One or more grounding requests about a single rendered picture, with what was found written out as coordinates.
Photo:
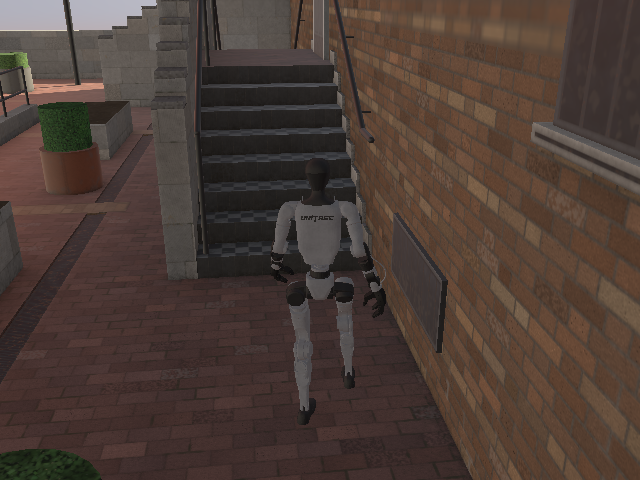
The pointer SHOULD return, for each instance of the right robot foot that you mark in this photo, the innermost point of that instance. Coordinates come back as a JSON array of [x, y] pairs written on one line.
[[348, 380]]

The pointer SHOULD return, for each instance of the robot foot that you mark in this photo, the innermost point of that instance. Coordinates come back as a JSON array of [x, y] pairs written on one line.
[[348, 380], [304, 416]]

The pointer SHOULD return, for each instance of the robot right hand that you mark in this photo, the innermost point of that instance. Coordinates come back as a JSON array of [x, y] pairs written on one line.
[[381, 301]]

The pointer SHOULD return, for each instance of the left robot upper arm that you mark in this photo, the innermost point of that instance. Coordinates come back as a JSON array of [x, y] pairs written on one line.
[[286, 212]]

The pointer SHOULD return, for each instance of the robot left hand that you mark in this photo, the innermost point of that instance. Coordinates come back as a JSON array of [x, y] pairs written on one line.
[[278, 277]]

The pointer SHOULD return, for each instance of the left robot foot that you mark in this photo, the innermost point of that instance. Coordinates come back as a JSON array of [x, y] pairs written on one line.
[[304, 416]]

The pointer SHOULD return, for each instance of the right robot forearm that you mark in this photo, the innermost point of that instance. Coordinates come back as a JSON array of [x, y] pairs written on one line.
[[369, 271]]

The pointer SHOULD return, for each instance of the right robot upper arm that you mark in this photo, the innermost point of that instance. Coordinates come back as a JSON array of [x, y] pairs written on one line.
[[350, 211]]

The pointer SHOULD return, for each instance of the left robot forearm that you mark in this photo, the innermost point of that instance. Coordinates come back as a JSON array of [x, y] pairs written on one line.
[[276, 259]]

